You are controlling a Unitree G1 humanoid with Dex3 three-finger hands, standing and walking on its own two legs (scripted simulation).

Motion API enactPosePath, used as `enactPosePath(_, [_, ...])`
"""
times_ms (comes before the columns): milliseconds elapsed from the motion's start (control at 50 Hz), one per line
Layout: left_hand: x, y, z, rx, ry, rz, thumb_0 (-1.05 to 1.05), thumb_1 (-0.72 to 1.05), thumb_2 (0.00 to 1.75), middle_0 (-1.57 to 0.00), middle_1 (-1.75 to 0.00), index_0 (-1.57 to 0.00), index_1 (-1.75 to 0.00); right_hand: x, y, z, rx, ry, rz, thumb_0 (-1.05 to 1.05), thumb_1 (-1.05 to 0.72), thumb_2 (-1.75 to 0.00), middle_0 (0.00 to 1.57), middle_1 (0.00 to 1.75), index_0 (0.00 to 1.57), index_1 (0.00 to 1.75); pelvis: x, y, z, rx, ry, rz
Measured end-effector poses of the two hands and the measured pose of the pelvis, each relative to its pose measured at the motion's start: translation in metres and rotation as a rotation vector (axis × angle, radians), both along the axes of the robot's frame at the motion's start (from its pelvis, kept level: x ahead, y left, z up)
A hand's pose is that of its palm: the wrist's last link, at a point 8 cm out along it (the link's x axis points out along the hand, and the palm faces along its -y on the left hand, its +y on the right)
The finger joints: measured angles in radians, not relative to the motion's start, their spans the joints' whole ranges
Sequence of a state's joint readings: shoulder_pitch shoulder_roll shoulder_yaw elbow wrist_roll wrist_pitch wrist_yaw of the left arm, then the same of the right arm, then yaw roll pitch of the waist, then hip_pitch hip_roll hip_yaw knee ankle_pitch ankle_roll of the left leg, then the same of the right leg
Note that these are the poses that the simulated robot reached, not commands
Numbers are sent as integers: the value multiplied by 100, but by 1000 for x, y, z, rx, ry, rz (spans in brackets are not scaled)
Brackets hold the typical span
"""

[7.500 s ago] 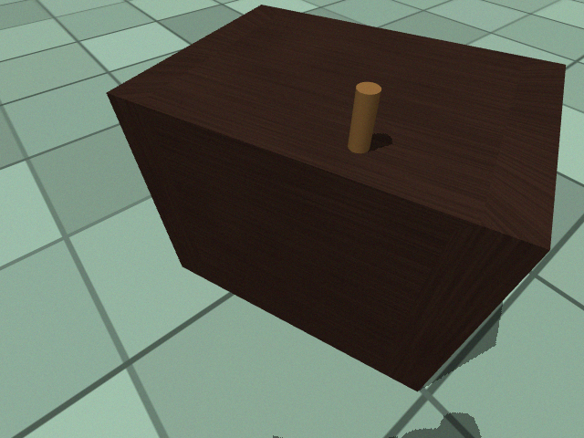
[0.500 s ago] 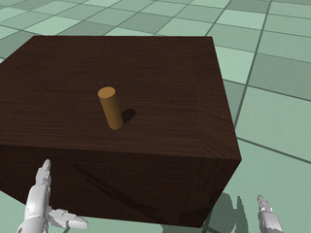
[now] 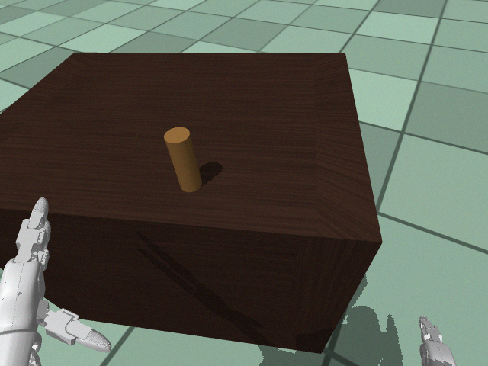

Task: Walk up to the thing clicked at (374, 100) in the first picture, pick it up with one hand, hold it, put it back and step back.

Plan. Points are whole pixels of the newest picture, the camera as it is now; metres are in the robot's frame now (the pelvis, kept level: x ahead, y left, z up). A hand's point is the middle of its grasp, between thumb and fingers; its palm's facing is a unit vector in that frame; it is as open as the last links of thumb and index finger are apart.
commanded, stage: rise first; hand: left
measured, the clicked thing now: (184, 161) +0.44 +0.18 +0.09
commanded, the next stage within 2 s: go down in 0.82 s
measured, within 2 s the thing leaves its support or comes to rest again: neither
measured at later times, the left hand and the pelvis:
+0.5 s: hand (63, 265) +0.19 +0.25 +0.16, palm faces +0.35 -0.82 -0.44, open 17.6 cm; pelvis -0.01 +0.00 +0.00, yaw +0 degrees
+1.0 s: hand (51, 250) +0.19 +0.25 +0.19, palm faces +0.39 -0.80 -0.45, open 17.6 cm; pelvis +0.00 +0.00 +0.00, yaw +0 degrees
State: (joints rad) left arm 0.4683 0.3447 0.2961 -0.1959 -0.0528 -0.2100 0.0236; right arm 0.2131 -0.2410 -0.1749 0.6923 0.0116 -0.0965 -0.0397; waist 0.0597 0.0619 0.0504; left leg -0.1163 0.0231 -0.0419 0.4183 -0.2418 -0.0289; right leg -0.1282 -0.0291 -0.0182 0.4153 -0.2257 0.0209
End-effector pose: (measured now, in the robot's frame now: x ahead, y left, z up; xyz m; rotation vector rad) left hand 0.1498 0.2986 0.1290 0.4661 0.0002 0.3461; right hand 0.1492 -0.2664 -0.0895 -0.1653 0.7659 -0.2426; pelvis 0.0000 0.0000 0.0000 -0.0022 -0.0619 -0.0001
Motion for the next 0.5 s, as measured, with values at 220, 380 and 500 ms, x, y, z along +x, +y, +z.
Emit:
enactPosePath(220, [-7, -3, 26, 55, -120, -32, -2, -54, 1, -6, -4, -4, -5, -4, 5, -2, 10, -16, 5, -1, 52, -2, 5, 5, 6, 5, -8, 0, 0, 2, -12, 5])
enactPosePath(380, [-3, -5, 42, 85, -193, -65, -2, -54, 2, -6, -4, -4, -5, -8, 5, 0, 12, -28, -3, -1, 52, -2, 5, 5, 6, 5, -10, 2, 0, 3, -12, 2])
enactPosePath(500, [-3, -9, 48, 96, -224, -89, -2, -55, 3, -6, -4, -5, -6, -9, 5, 3, 11, -43, -6, -1, 52, -3, 5, 5, 6, 5, -9, 3, 0, 2, -13, -1])
